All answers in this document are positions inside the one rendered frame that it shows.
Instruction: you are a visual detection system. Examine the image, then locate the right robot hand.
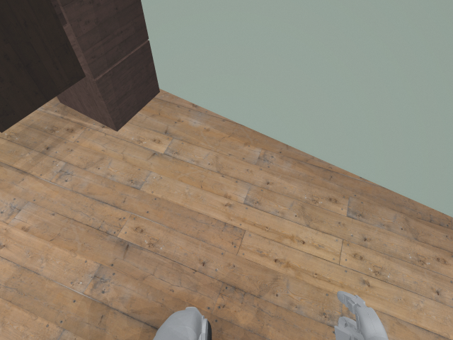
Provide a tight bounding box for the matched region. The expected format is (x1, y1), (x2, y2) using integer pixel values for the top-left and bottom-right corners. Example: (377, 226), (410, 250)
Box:
(334, 291), (388, 340)

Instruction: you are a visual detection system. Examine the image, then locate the left robot thigh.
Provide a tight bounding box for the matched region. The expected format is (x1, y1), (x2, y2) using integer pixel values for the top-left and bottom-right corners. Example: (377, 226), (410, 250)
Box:
(153, 310), (208, 340)

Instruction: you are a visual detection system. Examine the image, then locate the robot left shin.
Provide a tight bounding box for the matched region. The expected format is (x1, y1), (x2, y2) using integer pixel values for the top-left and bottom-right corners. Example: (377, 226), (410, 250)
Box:
(185, 307), (200, 313)

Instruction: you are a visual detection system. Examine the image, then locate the cupboard door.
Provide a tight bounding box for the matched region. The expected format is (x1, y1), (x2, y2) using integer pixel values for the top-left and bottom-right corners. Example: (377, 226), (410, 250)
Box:
(0, 0), (86, 133)

